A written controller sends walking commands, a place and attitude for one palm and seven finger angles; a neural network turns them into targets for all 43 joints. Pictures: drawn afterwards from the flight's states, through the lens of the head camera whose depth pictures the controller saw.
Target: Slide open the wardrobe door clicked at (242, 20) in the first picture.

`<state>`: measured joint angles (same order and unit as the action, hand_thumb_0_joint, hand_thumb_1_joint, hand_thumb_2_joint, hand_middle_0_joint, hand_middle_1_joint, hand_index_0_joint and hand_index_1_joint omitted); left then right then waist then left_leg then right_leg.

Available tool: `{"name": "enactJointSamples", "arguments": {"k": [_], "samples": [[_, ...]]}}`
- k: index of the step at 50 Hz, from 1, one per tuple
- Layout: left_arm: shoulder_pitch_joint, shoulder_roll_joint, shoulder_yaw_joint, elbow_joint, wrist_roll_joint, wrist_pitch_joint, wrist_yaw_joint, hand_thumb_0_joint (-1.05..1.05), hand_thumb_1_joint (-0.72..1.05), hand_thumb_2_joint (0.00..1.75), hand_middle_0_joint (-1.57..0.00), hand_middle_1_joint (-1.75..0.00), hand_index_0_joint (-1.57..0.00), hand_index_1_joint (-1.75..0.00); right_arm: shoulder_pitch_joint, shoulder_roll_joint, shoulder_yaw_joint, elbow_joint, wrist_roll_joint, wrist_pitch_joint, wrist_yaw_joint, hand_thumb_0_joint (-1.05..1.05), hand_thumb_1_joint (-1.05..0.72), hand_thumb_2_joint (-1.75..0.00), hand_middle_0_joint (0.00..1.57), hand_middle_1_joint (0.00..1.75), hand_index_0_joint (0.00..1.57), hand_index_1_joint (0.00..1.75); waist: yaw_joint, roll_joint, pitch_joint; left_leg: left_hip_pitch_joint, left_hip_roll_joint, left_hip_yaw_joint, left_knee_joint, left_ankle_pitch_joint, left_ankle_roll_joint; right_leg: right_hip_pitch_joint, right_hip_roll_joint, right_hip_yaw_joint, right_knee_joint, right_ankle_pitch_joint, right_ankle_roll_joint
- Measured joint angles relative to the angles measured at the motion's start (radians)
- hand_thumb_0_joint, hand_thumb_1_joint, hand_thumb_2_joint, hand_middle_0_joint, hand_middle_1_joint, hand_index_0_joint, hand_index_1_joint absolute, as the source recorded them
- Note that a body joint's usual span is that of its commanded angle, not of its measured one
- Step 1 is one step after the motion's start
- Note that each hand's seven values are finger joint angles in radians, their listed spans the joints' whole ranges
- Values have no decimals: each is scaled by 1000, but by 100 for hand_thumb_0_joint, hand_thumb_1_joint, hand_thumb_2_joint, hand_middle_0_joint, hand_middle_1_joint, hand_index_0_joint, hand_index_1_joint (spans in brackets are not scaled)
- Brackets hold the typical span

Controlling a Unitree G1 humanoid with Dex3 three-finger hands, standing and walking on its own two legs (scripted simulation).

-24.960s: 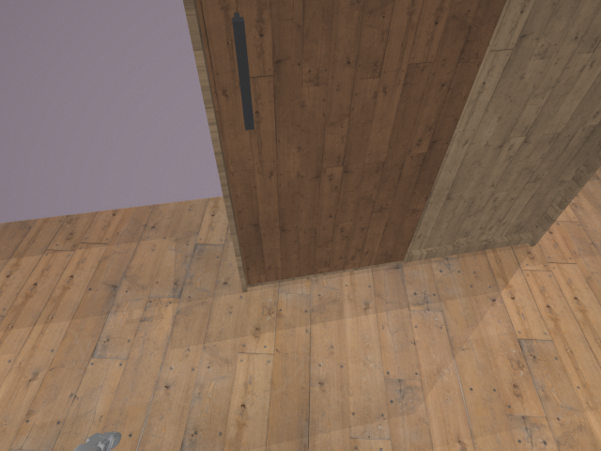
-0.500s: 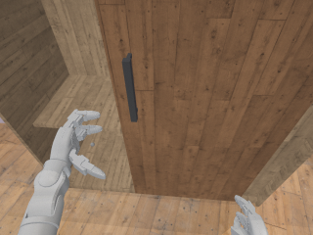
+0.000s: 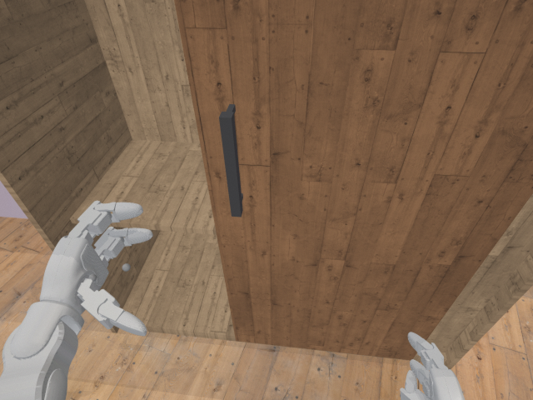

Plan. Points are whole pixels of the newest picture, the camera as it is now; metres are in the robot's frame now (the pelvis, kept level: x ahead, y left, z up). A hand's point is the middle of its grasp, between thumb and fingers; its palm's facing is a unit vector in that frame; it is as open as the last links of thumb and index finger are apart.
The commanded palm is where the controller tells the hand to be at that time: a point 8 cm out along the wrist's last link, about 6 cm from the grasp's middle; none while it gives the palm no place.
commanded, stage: draw the hand back to the body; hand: left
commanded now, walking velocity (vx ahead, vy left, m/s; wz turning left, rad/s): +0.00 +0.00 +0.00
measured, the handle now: (234, 164) +0.49 +0.12 +0.12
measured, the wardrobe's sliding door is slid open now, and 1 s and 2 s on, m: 0.48 0.48 0.48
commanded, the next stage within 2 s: step back with the hand held close in 1.08 s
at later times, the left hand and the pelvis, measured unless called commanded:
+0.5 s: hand (79, 261) +0.22 +0.26 +0.16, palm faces +0.39 -0.86 -0.34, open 10.8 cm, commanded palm +0.17 +0.30 +0.18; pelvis +0.01 +0.02 +0.02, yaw -1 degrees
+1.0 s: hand (62, 263) +0.21 +0.27 +0.17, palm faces +0.44 -0.82 -0.36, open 7.5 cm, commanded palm +0.16 +0.31 +0.19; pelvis +0.02 +0.01 +0.02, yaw -1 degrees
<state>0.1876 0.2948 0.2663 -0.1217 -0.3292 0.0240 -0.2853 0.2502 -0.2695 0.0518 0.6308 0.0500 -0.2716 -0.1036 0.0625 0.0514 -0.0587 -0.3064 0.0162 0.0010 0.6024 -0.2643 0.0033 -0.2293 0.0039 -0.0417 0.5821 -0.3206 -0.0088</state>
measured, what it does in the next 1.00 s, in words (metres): stands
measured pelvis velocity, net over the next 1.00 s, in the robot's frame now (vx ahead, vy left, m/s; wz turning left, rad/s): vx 0.02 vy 0.01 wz -0.02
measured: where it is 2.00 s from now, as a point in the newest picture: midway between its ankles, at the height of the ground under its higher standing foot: outside the picture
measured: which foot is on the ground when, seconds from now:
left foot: down 0.00-1.00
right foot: down 0.00-1.00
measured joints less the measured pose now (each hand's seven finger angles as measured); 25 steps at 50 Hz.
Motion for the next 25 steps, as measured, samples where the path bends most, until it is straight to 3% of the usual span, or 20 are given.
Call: {"name": "enactJointSamples", "arguments": {"k": [1,2,6,10,16,25], "samples": [[4,1,0,-10,-1,4,-3,-2,-51,21,-25,-113,-25,-113,-3,1,1,0,1,-4,-1,2,-90,-90,20,30,20,30,2,0,1,3,-1,-1,-1,1,0,4,-1,-1,-2,1,0],[10,7,-9,-27,32,1,26,-2,-50,22,-25,-112,-25,-112,-10,3,1,3,-8,-4,-3,2,-90,-90,20,30,20,30,4,1,7,11,-1,-2,-6,4,0,13,0,-2,-9,4,1],[58,22,-39,-94,151,-48,201,-2,-41,26,-25,-107,-25,-107,-46,19,4,15,-39,24,0,2,-90,-90,20,30,21,30,0,-2,37,52,2,-1,-53,28,1,58,3,-1,-66,35,2],[108,15,-55,-132,212,-78,298,-2,-29,32,-24,-100,-25,-100,-56,33,5,19,-52,60,2,2,-90,-90,20,30,21,30,5,-5,63,96,-2,8,-106,51,5,98,0,8,-117,60,6],[154,20,-46,-157,251,-95,353,-1,-9,42,-24,-88,-24,-88,-48,46,5,39,-63,98,4,2,-90,-90,20,30,21,30,12,-6,78,154,-12,20,-164,68,12,150,-10,19,-170,78,13],[194,35,3,-198,262,-99,368,-1,23,57,-23,-69,-23,-69,-43,48,-6,45,-67,131,17,2,-90,-90,20,30,21,30,12,-7,80,200,-20,34,-203,69,19,192,-18,32,-208,83,22]]}}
